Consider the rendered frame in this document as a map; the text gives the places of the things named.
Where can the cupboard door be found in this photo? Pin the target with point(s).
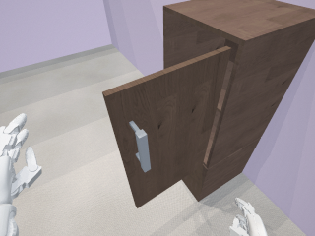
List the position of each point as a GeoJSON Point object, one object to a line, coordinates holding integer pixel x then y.
{"type": "Point", "coordinates": [176, 107]}

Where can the left robot hand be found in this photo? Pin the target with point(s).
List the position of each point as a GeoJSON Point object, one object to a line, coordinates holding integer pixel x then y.
{"type": "Point", "coordinates": [11, 140]}

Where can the right robot hand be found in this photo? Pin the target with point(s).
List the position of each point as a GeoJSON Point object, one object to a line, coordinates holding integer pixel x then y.
{"type": "Point", "coordinates": [252, 225]}

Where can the handle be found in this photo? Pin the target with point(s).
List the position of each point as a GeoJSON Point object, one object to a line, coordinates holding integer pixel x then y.
{"type": "Point", "coordinates": [143, 154]}

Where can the robot left forearm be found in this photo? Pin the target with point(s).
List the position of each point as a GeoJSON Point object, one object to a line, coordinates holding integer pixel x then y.
{"type": "Point", "coordinates": [8, 226]}

